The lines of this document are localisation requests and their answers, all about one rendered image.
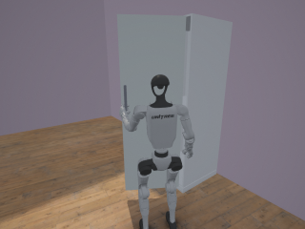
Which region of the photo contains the robot left hand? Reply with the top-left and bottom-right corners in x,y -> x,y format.
119,103 -> 131,116

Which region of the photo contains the right robot upper arm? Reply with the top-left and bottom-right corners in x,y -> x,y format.
174,104 -> 194,140

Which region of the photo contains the right robot forearm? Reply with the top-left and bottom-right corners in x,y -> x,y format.
184,133 -> 195,152

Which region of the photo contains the handle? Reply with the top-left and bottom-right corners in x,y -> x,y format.
123,85 -> 128,111

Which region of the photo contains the humanoid robot head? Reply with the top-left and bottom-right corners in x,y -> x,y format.
150,74 -> 173,108

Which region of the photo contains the left robot forearm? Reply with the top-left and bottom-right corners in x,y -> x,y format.
121,112 -> 130,130

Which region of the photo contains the fridge door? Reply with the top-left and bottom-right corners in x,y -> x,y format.
117,13 -> 187,191

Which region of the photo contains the robot right hand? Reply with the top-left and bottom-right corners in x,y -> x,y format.
181,148 -> 193,158

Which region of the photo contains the left robot upper arm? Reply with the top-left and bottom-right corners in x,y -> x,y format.
128,105 -> 147,132

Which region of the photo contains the robot right foot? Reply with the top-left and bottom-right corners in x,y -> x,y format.
166,211 -> 177,229

